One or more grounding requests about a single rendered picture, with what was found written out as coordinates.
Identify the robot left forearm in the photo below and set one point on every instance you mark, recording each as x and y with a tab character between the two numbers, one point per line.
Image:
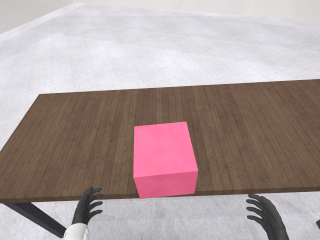
77	231

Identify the robot left hand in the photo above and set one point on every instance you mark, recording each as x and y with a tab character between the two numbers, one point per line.
82	213

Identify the carton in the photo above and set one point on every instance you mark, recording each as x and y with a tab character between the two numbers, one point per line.
164	163

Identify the robot right hand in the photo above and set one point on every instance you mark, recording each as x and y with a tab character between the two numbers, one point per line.
270	220

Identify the table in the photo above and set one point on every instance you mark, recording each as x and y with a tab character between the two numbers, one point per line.
247	138

